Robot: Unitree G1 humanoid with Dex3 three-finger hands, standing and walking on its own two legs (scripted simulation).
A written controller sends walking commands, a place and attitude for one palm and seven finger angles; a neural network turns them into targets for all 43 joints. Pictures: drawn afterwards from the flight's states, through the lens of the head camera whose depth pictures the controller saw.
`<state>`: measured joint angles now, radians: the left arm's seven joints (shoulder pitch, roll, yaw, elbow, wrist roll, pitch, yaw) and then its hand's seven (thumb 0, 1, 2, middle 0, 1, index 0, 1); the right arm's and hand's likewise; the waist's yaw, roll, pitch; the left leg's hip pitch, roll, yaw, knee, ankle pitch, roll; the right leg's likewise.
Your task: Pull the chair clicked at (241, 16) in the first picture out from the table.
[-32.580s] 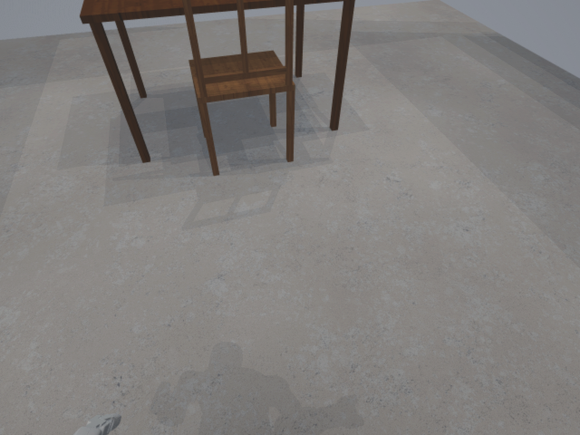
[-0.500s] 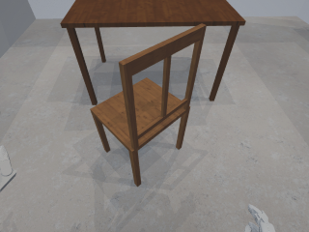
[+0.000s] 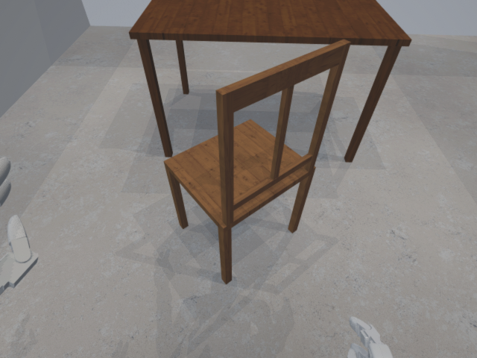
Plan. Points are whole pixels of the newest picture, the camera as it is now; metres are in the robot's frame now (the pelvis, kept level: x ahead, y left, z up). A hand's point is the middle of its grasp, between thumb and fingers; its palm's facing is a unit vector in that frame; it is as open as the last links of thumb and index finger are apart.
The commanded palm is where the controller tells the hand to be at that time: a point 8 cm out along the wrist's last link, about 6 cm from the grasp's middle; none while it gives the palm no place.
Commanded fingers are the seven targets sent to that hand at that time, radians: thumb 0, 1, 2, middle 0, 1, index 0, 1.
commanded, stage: stop stepping back and stand still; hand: left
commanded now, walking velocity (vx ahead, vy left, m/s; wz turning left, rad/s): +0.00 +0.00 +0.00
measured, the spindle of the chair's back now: (280, 137) +0.70 -0.08 -0.06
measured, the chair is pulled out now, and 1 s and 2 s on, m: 0.47 0.47 0.47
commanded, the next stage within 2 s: let the arm hang, fingers relaxed in 0.56 s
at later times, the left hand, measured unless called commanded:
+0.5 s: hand (65, 203) +0.27 +0.26 +0.17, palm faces +0.30 -0.77 -0.56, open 7.4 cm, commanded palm +0.21 +0.30 +0.18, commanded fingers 0.00 0.90 0.90 -0.20 -0.30 -0.20 -0.30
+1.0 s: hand out of the picture +0.08 +0.18 -0.16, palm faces +0.06 -0.98 -0.17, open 6.9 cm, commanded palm none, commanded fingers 0.00 0.90 0.90 -0.20 -0.30 -0.20 -0.30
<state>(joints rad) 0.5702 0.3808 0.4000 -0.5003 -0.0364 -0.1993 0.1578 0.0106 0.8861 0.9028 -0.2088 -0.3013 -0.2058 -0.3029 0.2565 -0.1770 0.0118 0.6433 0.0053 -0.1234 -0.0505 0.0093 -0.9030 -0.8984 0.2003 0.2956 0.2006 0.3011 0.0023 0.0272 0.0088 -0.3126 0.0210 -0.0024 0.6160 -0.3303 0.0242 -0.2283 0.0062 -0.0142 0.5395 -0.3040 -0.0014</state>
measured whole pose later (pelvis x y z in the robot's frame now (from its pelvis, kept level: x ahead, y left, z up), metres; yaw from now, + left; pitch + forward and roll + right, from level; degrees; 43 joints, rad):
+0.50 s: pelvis +0.06 +0.00 +0.01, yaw -2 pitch +2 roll -1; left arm 0.64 0.48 0.46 -0.53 -0.06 -0.24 0.14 0.01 0.88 0.90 -0.21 -0.30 -0.21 -0.30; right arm 0.16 -0.20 -0.02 0.57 0.03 -0.08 -0.04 0.01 -0.91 -0.90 0.20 0.30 0.20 0.30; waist -0.03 -0.01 0.06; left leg -0.19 0.02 0.04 0.48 -0.32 0.01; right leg -0.14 0.00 0.01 0.45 -0.32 0.01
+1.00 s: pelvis +0.02 +0.00 +0.00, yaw +1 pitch +0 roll +0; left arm 0.29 0.17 0.02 0.81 0.01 0.03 0.03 -0.04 1.00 0.90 -0.21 -0.30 -0.20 -0.30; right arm 0.28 -0.18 0.02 0.92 -0.02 0.01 0.00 0.01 -0.91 -0.90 0.20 0.29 0.20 0.30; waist 0.00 -0.04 0.06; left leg -0.26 -0.01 0.00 0.54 -0.28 0.02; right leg -0.19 -0.03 -0.04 0.52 -0.32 0.02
